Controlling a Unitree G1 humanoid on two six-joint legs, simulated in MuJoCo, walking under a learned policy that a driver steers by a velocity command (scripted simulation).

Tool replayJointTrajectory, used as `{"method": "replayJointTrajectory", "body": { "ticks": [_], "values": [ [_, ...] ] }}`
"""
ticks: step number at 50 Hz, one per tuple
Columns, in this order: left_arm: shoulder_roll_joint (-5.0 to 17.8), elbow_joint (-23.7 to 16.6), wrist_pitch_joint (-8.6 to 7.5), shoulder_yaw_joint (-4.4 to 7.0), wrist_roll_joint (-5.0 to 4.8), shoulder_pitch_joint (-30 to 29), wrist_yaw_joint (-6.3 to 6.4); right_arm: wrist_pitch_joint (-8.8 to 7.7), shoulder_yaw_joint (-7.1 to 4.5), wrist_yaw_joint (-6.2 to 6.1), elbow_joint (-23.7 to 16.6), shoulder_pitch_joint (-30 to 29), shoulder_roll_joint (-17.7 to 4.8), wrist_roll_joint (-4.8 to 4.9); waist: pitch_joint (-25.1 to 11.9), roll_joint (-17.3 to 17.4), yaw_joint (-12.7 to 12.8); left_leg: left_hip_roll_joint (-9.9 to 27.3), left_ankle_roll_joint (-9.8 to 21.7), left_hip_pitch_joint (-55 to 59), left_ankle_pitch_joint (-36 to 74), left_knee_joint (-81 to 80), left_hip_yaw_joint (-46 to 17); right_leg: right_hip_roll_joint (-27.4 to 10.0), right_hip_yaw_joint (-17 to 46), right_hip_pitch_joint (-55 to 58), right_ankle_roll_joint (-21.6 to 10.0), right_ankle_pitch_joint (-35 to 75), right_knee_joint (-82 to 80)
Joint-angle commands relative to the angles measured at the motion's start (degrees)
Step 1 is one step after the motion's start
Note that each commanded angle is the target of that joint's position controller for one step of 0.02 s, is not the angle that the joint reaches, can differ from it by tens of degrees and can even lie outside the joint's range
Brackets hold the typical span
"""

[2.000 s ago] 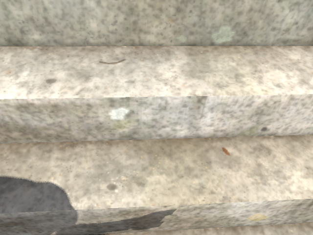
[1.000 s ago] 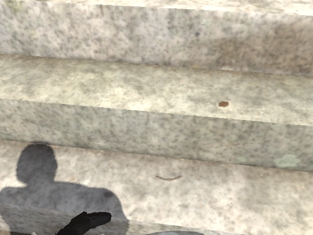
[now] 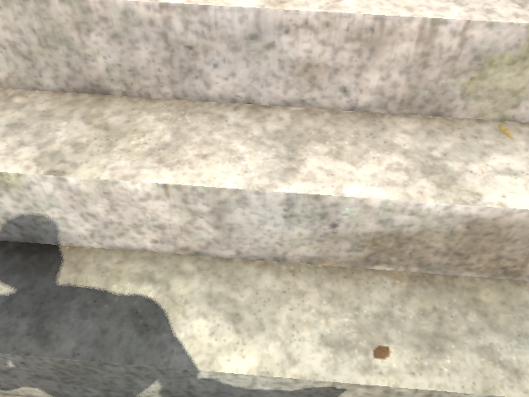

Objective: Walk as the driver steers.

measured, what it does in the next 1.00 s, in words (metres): climbs: right foot, then left foot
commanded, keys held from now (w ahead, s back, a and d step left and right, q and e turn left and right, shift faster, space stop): e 0.18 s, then w+e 0.26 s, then w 0.14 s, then w+q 0.42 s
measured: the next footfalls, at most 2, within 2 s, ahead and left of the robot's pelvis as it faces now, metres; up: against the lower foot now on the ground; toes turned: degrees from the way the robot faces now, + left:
right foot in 0.06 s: +0.04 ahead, -0.12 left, +0.00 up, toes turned -7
left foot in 0.44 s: +0.05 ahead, +0.07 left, +0.00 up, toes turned -15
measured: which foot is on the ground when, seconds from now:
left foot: down 0.00-0.06, up 0.08-0.42, down 0.44-0.96, up 0.98-1.00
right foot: up 0.00-0.04, down 0.06-0.44, up 0.46-0.92, down 0.94-1.00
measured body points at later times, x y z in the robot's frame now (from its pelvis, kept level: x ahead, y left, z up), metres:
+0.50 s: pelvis -0.01 +0.00 -0.01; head +0.00 +0.02 +0.44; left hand +0.21 +0.20 -0.13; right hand +0.03 -0.26 -0.11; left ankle +0.01 +0.08 -0.73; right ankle -0.03 -0.12 -0.67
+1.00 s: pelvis +0.13 -0.13 +0.07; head +0.18 -0.12 +0.51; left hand +0.43 -0.05 +0.00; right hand +0.03 -0.32 -0.07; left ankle +0.03 +0.06 -0.62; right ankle +0.22 -0.25 -0.53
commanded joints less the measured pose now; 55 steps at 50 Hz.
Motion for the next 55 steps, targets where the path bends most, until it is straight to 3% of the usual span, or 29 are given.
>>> {"method": "replayJointTrajectory", "body": {
  "ticks": [1, 3, 4, 5, 7, 9, 14, 19, 21, 22, 23, 24, 25, 27, 30, 35, 38, 42, 43, 44, 45, 46, 47, 48, 49, 50, 51, 53, 55],
  "values": [
    [2.43, -2.79, -0.18, 0.21, 0.09, 6.51, 1.06, 0.37, -2.42, 0.28, -6.10, -1.58, -7.53, -0.35, -4.69, 15.01, -0.17, 14.93, 11.11, 4.28, 22.09, -5.29, -8.74, -0.30, -3.83, 9.89, -2.63, 1.34, -18.61],
    [4.79, -2.21, -1.58, 1.22, 1.14, 5.26, 0.99, 2.26, -2.90, 1.84, -4.53, 3.46, -6.13, -0.50, -4.14, 2.12, -1.63, 8.98, 5.52, 1.15, 3.44, 10.98, -3.45, 2.84, -2.02, 14.64, -3.30, 5.60, -30.54],
    [8.23, -2.67, -2.13, 2.30, 1.20, 8.13, 0.38, 2.86, -2.35, 2.59, -6.50, 2.41, -4.17, -0.90, -5.01, -8.44, 0.73, 6.18, 1.18, -16.06, -11.75, 27.42, -2.97, -5.66, 12.23, 25.11, -5.35, 23.57, -29.97],
    [12.14, -6.03, -1.79, 3.20, 1.52, 8.10, 1.01, 3.45, -1.51, 2.81, -10.71, -1.31, -2.98, 0.10, -10.65, -18.99, 4.47, -0.29, -2.64, -22.15, -16.26, 43.56, -6.95, -16.12, 31.32, 25.10, -14.31, 31.50, -38.77],
    [11.82, -8.08, -1.48, 2.92, 2.38, 0.38, 0.60, 3.16, -1.79, 2.39, -12.38, -9.48, -2.19, -0.71, -5.54, -8.59, 3.49, -0.68, -4.68, -24.17, -4.51, 67.04, -13.18, -15.14, 32.02, 10.88, -18.30, 3.93, -46.50],
    [9.98, -7.79, -1.83, 1.98, 0.01, -4.02, 0.92, 2.95, -1.12, 3.08, -13.04, -8.58, -2.01, -1.57, 2.33, -2.71, -0.38, -0.63, -3.53, -27.20, 4.53, 68.95, -13.31, -8.20, 22.72, 5.92, -13.96, 2.56, -40.69],
    [10.21, -2.82, -2.55, 2.42, 0.48, 3.67, 1.94, 2.94, 1.56, 4.66, -15.50, -7.30, -0.86, -2.17, 0.40, -1.51, -0.10, -4.04, 0.77, -32.36, 2.64, 56.71, -11.95, -3.63, 26.93, 13.48, -14.19, -13.22, -39.08],
    [10.84, -2.84, -0.84, 3.63, 2.14, 2.64, 3.18, 3.26, 1.61, 3.82, -13.53, -2.41, -2.99, 2.72, -2.34, -6.23, -1.52, -7.86, 4.46, -3.69, -23.83, 11.34, -6.09, -2.14, 24.45, 3.53, -13.69, -16.58, -46.09],
    [8.19, -3.36, -1.89, 3.20, 2.30, -1.88, 2.03, 3.12, 0.59, 1.32, -9.20, 9.92, -3.31, 2.56, -1.35, -4.56, -6.69, -6.28, 7.56, 13.10, -8.95, -1.62, -8.78, -1.67, 26.88, -6.18, -12.51, -20.09, -36.61],
    [5.01, -3.86, -2.61, 2.75, 0.98, -4.40, 0.42, 1.87, 0.20, 1.32, -7.12, 13.99, -4.34, 0.97, -1.20, 7.55, -8.76, -1.53, 6.84, 21.57, -10.87, -6.17, -18.39, 4.21, 18.86, -16.58, -8.78, -14.54, -15.93],
    [-0.02, -4.81, -4.25, 1.21, 0.06, -6.55, -0.85, 1.08, -0.59, 1.59, -7.18, 14.40, -7.92, -0.26, -2.61, 19.65, -9.13, 10.67, 7.31, 27.14, -23.20, -17.48, -41.06, 11.60, 10.43, -29.22, -4.63, -5.98, 3.57],
    [3.63, -5.27, -5.37, 1.68, 1.34, -3.42, -1.71, 0.40, -1.34, 1.60, -9.71, 7.04, -8.57, -1.53, -4.86, 20.92, -4.62, 17.43, 9.86, 21.17, -39.38, -26.20, -61.09, 10.33, 13.12, -33.37, -2.58, -1.41, 20.81],
    [5.49, -4.16, -5.52, 2.26, 2.74, -1.23, -1.42, -0.47, -1.16, 1.79, -10.15, 0.32, -7.00, -0.57, -0.11, 14.35, 0.06, 16.54, 9.51, 14.54, -39.97, -24.83, -56.67, 8.61, 14.50, -35.03, -1.18, 6.16, 35.54],
    [2.95, -2.30, -5.16, 0.33, 3.50, -0.44, -1.82, -1.87, -0.72, 2.42, -4.81, 3.71, -4.08, -0.13, 3.20, 2.47, 0.98, 9.82, 8.29, 10.72, -25.98, -17.54, -35.62, 8.89, 11.73, -38.93, -1.00, 8.87, 53.19],
    [-3.36, -4.51, -4.90, -3.06, 2.36, -6.49, -2.49, -3.28, -0.17, 3.96, 3.88, 14.02, 0.32, -0.26, 6.92, 2.00, -1.77, 6.90, 9.01, 10.97, -17.44, -14.76, -27.03, 7.85, 11.07, -47.97, -3.58, 12.03, 59.67],
    [-3.45, -8.62, -4.27, -4.06, 2.57, -14.91, -2.69, -5.19, -0.47, 3.98, 8.24, 15.29, 0.05, 1.40, 7.07, 5.65, -1.27, 7.48, 13.00, 11.22, -13.76, -19.18, -28.12, -1.05, 1.23, -54.39, -3.64, 12.48, 61.08],
    [-5.92, -13.04, -3.80, -4.81, 2.51, -21.71, -2.75, -5.72, -1.10, 2.96, 10.10, 19.00, -0.53, 0.42, 6.05, 8.66, -4.29, 9.75, 15.31, 19.47, -10.20, -21.93, -31.38, -4.31, 1.10, -62.93, -4.27, 5.85, 68.33],
    [-5.99, -17.72, -2.64, -6.08, 1.73, -27.24, -3.82, -3.84, -2.33, 1.65, 11.27, 22.45, -1.53, 0.91, 5.01, 7.84, -7.37, 6.31, 16.73, 18.86, 9.33, -33.37, -26.05, -5.72, -6.13, -48.44, -3.64, -1.75, 41.92],
    [-7.98, -20.06, -2.59, -7.06, -0.38, -31.26, -3.82, -3.30, -2.70, 1.65, 11.36, 22.02, -1.06, 2.13, 6.24, 10.07, -7.99, 6.43, 16.00, 12.66, 18.78, -39.00, -23.05, -5.19, -6.15, -34.22, -6.17, -10.94, 25.48],
    [-8.67, -15.39, -2.03, -6.47, -1.59, -22.43, -3.67, -2.91, -2.15, 1.97, 10.32, 16.69, -0.18, 1.52, -0.26, 9.69, -4.02, 3.37, 16.01, 5.83, 34.73, -35.99, -15.87, -0.08, -13.76, -12.92, -6.87, -12.06, 16.52],
    [-6.72, -11.85, -1.68, -4.77, -1.90, -13.42, -2.46, -4.38, -1.95, 2.90, 9.53, 18.64, -2.55, 1.76, -9.04, 11.88, -1.33, 5.56, 15.08, 8.47, 79.28, -24.60, -15.50, 5.32, -13.71, 2.36, -7.23, -12.52, 17.82],
    [-2.54, -9.25, -1.29, -2.55, -2.67, 1.09, -1.23, -6.29, -3.46, 4.42, 9.29, 16.82, -8.07, 2.82, -18.10, 15.92, 5.99, 8.21, 13.28, 13.64, 95.94, -11.38, -16.95, 6.23, -7.87, 12.50, -7.96, -9.43, 12.73],
    [3.26, -8.34, -1.36, -0.39, -1.34, 9.03, -0.61, -8.28, -5.15, 6.21, 8.05, 12.95, -12.93, 4.97, -25.21, 17.07, 11.41, 6.81, 11.36, 14.12, 95.76, 1.62, -18.03, 4.99, -0.61, 21.04, -7.99, -8.35, 3.52],
    [8.31, -5.32, -2.67, 1.68, 1.13, 13.34, -0.06, -8.83, -4.30, 8.15, 5.05, 10.60, -7.07, 5.86, -26.67, 3.63, 11.28, 0.02, 8.52, -5.26, 71.87, 20.84, -17.98, -10.17, 24.72, 31.26, -11.29, -22.30, -9.70],
    [13.18, -5.20, -1.32, 3.28, 1.89, 14.45, 0.18, -8.04, -4.21, 9.44, 1.42, 4.94, -3.18, 3.14, -26.95, -9.85, 13.47, -11.14, 6.97, -16.63, 17.59, 47.78, -18.96, -19.22, 52.25, 29.31, -13.80, -36.87, -36.98],
    [13.45, -4.79, -1.39, 3.71, -0.11, 5.35, -0.45, -6.89, -4.22, 8.99, -1.37, 3.66, 1.16, -0.70, -24.02, -9.98, 8.73, -10.97, 4.76, -24.92, 12.00, 77.44, -26.34, -20.36, 59.38, 22.09, -12.17, -46.10, -44.53],
    [10.29, -2.55, -2.08, 2.69, -0.62, -2.84, -0.67, -5.59, -3.37, 8.01, -5.23, 1.07, 4.87, -1.90, -16.77, -8.28, 1.77, -7.77, 4.69, -30.57, 16.63, 88.28, -23.49, -20.71, 50.95, 14.60, -10.92, -44.45, -41.98],
    [-0.39, 6.75, -4.43, -0.07, 0.22, -3.78, -0.73, -3.86, -0.69, 5.92, -7.23, -1.30, 8.16, -2.32, 0.51, 1.23, -4.49, -6.68, 7.76, -38.54, 21.50, 93.20, -20.12, -18.10, 27.46, 0.11, -6.89, -29.11, -33.00],
    [-5.50, 12.70, -6.44, -1.71, 1.56, -0.75, -1.21, -2.49, 1.30, 6.12, -5.62, 3.87, 10.32, -0.98, 3.74, 2.70, -8.78, -6.82, 8.52, -40.14, 21.45, 94.10, -20.79, -15.83, 12.91, -2.92, -4.42, -9.97, -35.44]
  ]
}}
